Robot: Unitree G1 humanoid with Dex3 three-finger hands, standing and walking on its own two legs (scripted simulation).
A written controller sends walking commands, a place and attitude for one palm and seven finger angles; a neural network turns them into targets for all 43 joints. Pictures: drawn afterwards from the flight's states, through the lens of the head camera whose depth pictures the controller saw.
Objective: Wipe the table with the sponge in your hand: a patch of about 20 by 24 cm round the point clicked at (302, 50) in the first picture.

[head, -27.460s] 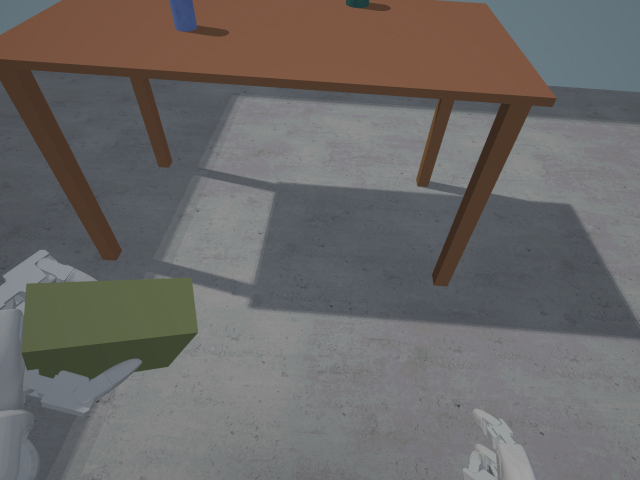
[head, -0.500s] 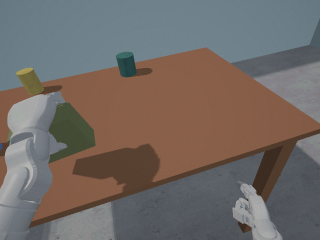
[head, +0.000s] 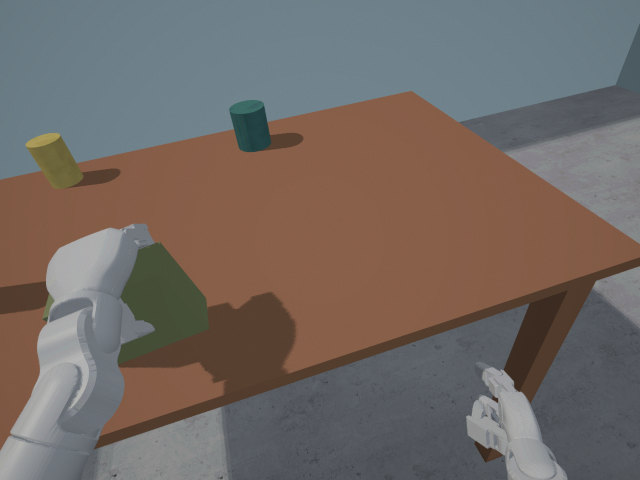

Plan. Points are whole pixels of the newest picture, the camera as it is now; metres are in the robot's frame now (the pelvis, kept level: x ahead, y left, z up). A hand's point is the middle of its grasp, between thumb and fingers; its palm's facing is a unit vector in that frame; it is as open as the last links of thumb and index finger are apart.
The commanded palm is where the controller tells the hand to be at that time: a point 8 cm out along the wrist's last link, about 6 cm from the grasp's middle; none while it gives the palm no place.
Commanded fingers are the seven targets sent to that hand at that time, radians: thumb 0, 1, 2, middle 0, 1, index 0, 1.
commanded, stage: lower the sponge onto the table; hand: left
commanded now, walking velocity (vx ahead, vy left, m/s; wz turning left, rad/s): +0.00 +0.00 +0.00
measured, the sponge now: (144, 315) +0.26 +0.28 +0.10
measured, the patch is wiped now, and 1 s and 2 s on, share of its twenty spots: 0.00 0.10 0.20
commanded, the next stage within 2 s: wipe forward along the first lane in 0.24 s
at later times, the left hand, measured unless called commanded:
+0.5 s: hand (138, 291) +0.26 +0.28 +0.14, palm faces +0.10 -0.05 -0.99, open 9.8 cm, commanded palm +0.23 +0.28 +0.21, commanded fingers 0.00 0.10 1.30 -1.20 -1.60 -1.20 -1.60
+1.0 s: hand (127, 274) +0.29 +0.31 +0.14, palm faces +0.03 -0.02 -1.00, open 9.8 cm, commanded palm +0.27 +0.31 +0.19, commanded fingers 0.00 0.10 1.30 -1.20 -1.60 -1.20 -1.60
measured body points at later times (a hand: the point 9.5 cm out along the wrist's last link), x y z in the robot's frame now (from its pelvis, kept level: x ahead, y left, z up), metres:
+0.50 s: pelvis +0.00 +0.00 +0.00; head -0.03 -0.06 +0.44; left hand +0.25 +0.28 +0.20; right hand +0.26 -0.20 -0.07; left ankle +0.05 +0.12 -0.74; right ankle +0.03 -0.09 -0.74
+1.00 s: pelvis +0.01 -0.01 +0.00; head -0.01 -0.06 +0.44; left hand +0.29 +0.31 +0.20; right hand +0.25 -0.23 -0.09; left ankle +0.05 +0.12 -0.74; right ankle +0.03 -0.09 -0.74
